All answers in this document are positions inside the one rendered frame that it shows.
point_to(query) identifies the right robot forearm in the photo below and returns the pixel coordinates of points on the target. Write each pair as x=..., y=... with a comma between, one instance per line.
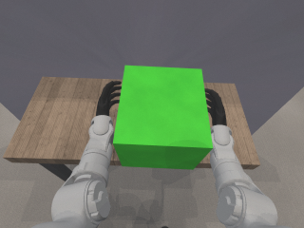
x=225, y=165

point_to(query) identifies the table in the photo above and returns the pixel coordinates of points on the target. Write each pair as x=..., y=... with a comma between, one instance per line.
x=54, y=129

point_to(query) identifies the right robot hand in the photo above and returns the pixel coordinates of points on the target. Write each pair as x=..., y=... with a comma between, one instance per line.
x=217, y=110

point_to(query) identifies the right robot upper arm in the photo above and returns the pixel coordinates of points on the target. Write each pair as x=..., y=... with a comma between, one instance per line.
x=239, y=207

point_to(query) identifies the carton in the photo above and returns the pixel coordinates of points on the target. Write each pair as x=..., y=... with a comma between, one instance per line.
x=162, y=119

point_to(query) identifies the left robot upper arm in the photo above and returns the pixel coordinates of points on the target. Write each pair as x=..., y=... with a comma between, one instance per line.
x=82, y=204

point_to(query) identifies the left robot forearm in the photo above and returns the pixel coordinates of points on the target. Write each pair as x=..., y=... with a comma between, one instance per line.
x=96, y=158

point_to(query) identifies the left robot hand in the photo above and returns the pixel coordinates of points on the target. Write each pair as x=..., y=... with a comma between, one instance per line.
x=104, y=104

